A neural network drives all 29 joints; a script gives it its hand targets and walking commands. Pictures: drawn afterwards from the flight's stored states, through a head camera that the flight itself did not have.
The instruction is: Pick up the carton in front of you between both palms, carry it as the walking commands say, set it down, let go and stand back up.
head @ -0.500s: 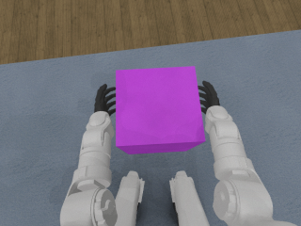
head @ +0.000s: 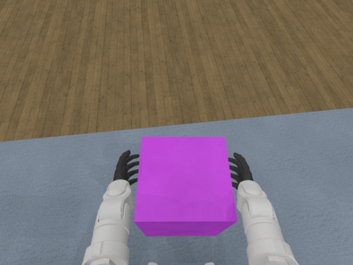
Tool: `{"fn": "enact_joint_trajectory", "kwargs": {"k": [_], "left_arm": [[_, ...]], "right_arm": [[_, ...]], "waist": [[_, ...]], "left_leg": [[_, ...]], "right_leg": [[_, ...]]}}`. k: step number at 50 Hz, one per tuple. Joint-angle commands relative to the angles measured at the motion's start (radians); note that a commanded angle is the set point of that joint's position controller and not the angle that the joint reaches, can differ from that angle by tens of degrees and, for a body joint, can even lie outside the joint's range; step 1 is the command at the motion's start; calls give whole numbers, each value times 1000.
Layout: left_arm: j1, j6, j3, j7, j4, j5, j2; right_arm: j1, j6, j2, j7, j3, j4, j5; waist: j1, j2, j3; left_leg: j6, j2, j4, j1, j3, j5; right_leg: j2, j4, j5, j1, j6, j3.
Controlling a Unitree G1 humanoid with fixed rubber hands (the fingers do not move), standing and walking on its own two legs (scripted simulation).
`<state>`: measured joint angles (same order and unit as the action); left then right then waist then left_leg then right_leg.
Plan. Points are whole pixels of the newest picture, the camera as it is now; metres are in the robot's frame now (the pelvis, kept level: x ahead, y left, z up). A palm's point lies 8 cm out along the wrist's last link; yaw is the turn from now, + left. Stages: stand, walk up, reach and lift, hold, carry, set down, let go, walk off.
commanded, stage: reach and lift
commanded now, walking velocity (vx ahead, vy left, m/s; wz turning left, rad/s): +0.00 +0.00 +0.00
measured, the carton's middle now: (182, 190) +0.33 +0.00 -0.10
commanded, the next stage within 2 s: hold in 1.28 s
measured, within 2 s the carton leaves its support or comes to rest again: neither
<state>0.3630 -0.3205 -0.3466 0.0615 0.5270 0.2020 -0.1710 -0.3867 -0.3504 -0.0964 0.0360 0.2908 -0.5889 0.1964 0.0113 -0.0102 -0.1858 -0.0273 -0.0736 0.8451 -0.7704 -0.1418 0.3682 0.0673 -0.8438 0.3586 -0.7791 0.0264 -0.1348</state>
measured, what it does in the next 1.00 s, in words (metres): stands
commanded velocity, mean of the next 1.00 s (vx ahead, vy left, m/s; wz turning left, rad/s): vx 0.00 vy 0.00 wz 0.00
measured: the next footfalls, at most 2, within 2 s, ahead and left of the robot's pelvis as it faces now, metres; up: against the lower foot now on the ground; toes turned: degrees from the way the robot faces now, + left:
none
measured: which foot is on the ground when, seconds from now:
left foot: down 0.00-1.00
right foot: down 0.00-1.00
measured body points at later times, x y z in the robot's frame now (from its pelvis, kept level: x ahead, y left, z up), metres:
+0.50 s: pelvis +0.00 +0.00 +0.04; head -0.03 +0.00 +0.49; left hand +0.31 +0.15 +0.06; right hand +0.30 -0.15 +0.06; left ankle +0.02 +0.13 -0.69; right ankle +0.02 -0.13 -0.69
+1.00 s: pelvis +0.01 +0.00 +0.05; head -0.02 +0.00 +0.50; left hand +0.32 +0.15 +0.08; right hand +0.31 -0.15 +0.07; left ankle +0.02 +0.13 -0.69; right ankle +0.02 -0.13 -0.69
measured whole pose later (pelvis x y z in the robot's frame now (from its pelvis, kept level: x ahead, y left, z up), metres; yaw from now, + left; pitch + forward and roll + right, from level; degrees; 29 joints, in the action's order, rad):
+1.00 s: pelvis +0.01 +0.00 +0.05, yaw +0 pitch -4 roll +0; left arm 0.30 -0.63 -0.27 -0.01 0.35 0.30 -0.16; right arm -0.28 -0.67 -0.16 0.02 0.24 -0.34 0.29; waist 0.00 0.00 -0.02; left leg -0.02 -0.03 0.40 -0.12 -0.15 0.21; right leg 0.04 -0.40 0.20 -0.13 0.01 -0.13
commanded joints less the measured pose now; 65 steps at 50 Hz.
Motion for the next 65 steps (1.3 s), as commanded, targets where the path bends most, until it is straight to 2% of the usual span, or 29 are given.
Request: {"fn": "enact_joint_trajectory", "kwargs": {"k": [1,12,17,20,22,26,32,51,65], "left_arm": [[423,-41,622,-252,63,-126,-1003],[283,-204,679,-286,-65,-167,-1003],[292,-267,621,-300,-64,-137,-974],[345,-277,570,-312,-35,-115,-971],[393,-276,571,-319,-40,-120,-986],[453,-272,577,-325,-48,-128,-1003],[469,-276,574,-327,-49,-123,-990],[347,-314,619,-324,-162,-147,-950],[323,-351,657,-316,-238,-176,-956]], "right_arm": [[-486,14,-1030,-242,-583,59,-153],[-371,-156,-1013,-259,-659,233,-197],[-370,-221,-989,-271,-594,233,-162],[-423,-232,-986,-284,-547,205,-144],[-474,-230,-1002,-292,-550,211,-149],[-539,-227,-1022,-296,-559,219,-156],[-544,-234,-1032,-292,-557,209,-151],[-412,-276,-1010,-276,-600,318,-178],[-393,-311,-991,-281,-634,395,-202]], "waist": [[-5,21,-425],[-12,5,-188],[-14,-3,-30],[-10,-2,17],[-8,-1,-1],[-7,2,-54],[-6,11,-72],[-8,11,-88],[-11,3,-77]], "left_leg": [[8,-45,-172,335,61,-366],[4,-22,-402,602,53,-424],[7,-15,-464,609,56,-287],[14,-11,-472,590,64,-194],[18,-9,-466,594,67,-176],[18,-9,-455,610,72,-185],[18,-14,-461,626,79,-190],[8,-27,-497,707,73,-376],[1,-25,-512,745,64,-419]], "right_leg": [[48,167,-366,392,-13,56],[32,399,-393,631,-8,61],[28,457,-256,631,-19,70],[25,462,-168,620,-23,75],[23,457,-150,628,-24,77],[22,448,-158,646,-23,78],[22,458,-168,664,-19,77],[29,499,-366,756,-6,66],[34,513,-388,775,-8,69]]}}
